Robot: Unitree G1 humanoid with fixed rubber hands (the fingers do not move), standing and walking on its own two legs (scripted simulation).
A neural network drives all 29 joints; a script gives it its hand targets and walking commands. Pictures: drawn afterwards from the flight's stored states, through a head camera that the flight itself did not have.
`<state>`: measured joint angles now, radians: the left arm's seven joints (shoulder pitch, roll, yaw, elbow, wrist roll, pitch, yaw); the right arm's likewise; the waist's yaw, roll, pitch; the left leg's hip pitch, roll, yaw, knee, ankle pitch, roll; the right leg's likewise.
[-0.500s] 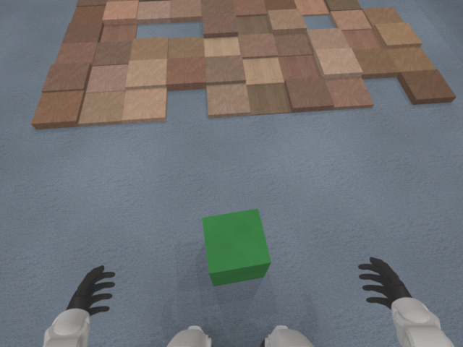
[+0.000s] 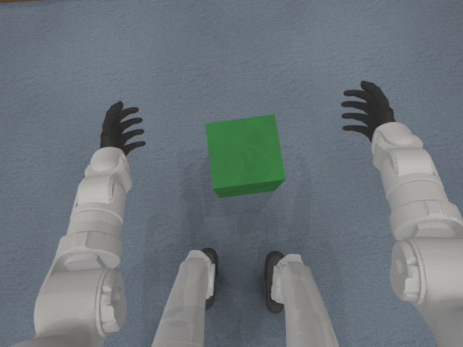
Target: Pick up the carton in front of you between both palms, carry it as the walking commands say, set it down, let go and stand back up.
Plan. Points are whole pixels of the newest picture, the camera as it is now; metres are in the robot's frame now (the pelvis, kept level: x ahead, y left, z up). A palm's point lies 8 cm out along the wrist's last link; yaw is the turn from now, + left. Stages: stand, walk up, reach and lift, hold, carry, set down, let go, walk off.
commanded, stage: reach and lift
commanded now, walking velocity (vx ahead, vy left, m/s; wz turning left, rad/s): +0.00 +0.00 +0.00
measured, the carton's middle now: (243, 160) +0.52 +0.01 -0.55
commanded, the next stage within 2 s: none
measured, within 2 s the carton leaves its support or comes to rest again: leaves its support in 1.98 s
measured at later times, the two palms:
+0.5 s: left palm (156, 128) +0.50 +0.20 -0.19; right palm (333, 105) +0.56 -0.17 -0.19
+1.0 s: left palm (179, 158) +0.49 +0.20 -0.42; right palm (307, 144) +0.55 -0.17 -0.42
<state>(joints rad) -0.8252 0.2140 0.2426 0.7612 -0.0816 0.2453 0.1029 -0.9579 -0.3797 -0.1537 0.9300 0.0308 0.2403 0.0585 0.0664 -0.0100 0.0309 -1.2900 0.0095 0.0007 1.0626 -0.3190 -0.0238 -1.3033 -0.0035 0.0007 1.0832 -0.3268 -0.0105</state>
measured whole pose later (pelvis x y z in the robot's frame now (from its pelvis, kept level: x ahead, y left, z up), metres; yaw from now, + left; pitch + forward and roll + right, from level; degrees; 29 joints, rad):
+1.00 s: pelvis -0.04 +0.00 -0.26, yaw +2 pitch +41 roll +3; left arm -1.41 0.25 0.24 1.01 -0.19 0.12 0.17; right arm -1.58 -0.50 0.00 1.21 0.19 0.13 -0.04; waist 0.07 0.01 0.28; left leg -2.22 -0.02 0.00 2.02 -0.52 -0.05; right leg -2.26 0.01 0.04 2.05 -0.52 0.00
